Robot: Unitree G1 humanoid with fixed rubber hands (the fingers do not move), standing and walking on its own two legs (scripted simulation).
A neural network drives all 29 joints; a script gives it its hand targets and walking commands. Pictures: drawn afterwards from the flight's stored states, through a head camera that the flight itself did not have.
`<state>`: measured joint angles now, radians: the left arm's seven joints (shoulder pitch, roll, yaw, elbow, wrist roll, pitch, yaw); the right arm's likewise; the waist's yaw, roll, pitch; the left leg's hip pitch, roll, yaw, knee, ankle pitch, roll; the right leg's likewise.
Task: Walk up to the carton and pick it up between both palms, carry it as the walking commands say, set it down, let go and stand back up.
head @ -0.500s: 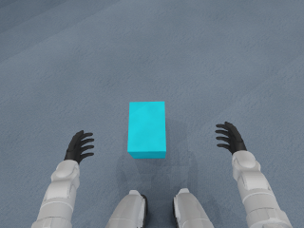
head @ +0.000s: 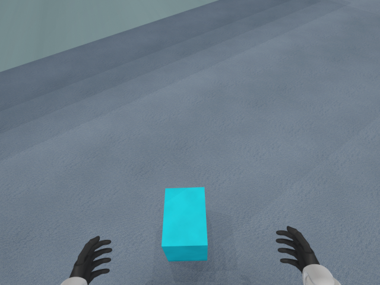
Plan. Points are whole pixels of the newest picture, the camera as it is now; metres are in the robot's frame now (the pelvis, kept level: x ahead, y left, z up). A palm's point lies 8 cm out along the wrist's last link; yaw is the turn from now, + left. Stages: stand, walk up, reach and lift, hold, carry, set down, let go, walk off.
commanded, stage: let go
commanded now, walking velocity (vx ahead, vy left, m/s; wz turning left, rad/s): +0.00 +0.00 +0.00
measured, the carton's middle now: (186, 224) +0.48 +0.08 -0.64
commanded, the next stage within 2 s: stand in 0.30 s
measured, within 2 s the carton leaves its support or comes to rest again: neither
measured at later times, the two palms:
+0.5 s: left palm (69, 270) +0.16 +0.28 -0.06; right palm (322, 275) +0.16 -0.25 -0.09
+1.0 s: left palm (65, 269) +0.16 +0.29 -0.06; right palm (328, 274) +0.16 -0.27 -0.09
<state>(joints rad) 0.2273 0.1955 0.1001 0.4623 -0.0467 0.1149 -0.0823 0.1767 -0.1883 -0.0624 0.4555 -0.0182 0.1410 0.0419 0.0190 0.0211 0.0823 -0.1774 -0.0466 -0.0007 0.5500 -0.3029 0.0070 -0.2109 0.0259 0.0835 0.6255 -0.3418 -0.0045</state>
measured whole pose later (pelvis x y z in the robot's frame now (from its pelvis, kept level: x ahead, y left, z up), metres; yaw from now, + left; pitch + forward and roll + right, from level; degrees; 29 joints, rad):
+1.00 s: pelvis +0.03 +0.00 +0.00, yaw +0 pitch -2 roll +1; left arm 0.23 0.30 0.10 0.59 -0.03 0.04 0.01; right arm 0.18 -0.29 -0.06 0.75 -0.02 0.02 0.01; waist 0.02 -0.01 0.01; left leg -0.17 -0.05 0.00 0.55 -0.34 0.01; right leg -0.20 0.03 0.08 0.62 -0.37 0.00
